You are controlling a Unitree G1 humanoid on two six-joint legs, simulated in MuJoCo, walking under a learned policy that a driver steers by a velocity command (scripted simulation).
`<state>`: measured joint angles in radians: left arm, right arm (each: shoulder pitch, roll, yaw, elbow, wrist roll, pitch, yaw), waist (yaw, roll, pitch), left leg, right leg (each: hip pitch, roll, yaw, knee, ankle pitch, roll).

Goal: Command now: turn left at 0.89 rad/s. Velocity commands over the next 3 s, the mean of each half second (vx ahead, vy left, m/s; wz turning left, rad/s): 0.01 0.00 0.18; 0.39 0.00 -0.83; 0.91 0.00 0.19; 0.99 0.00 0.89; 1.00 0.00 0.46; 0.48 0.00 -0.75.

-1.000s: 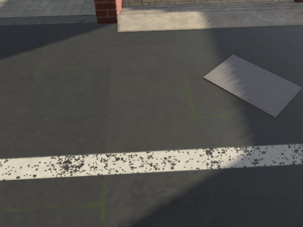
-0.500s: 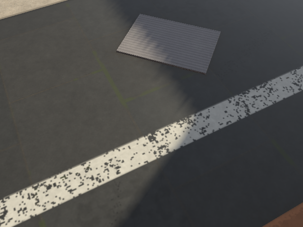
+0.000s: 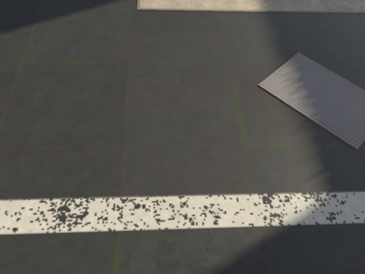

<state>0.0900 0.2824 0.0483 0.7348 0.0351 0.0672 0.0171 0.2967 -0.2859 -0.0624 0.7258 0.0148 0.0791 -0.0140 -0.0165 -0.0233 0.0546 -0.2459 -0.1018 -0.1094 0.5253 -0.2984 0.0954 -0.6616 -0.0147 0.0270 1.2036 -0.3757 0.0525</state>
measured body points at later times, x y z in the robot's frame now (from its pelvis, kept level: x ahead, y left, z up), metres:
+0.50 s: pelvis +0.00 -0.01 +0.00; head +0.02 -0.03 +0.45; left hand +0.07 +0.26 -0.11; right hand +0.16 -0.25 -0.11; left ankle -0.03 +0.08 -0.70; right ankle -0.01 -0.11 -0.74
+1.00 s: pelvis +0.05 +0.01 +0.00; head +0.07 +0.03 +0.45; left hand +0.34 +0.19 -0.10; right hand -0.06 -0.27 -0.10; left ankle -0.01 +0.11 -0.74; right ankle +0.09 -0.17 -0.63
